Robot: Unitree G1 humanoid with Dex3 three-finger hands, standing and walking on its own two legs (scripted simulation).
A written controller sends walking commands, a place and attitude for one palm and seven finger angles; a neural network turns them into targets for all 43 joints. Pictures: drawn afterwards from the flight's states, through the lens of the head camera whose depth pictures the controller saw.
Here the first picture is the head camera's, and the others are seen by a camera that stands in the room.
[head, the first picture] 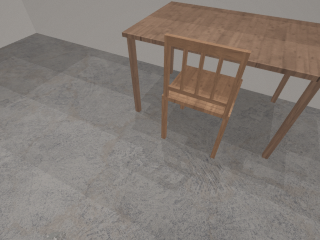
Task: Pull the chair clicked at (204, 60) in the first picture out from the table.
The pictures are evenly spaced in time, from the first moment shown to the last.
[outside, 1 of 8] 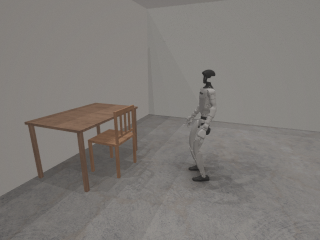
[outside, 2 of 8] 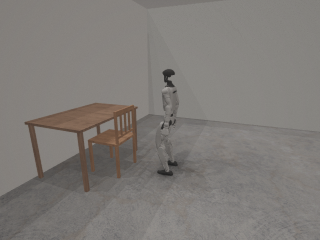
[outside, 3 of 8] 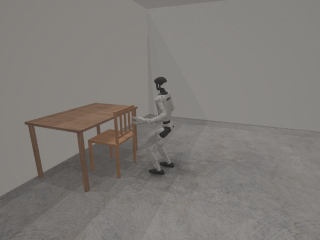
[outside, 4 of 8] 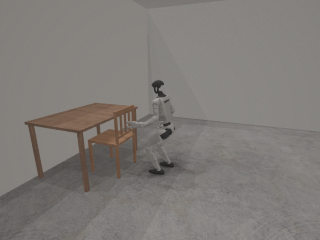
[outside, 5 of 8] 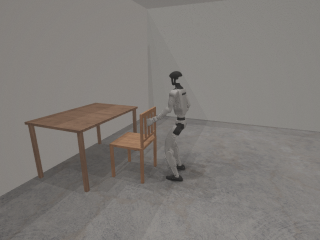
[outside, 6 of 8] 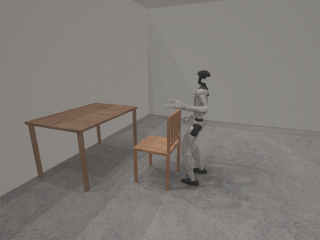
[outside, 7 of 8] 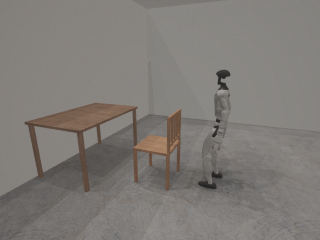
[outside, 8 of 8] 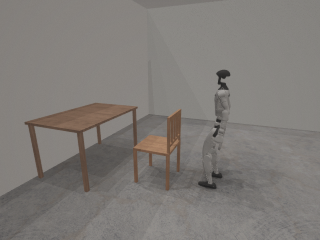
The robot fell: no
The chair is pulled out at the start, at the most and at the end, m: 0.00 0.66 0.64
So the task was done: yes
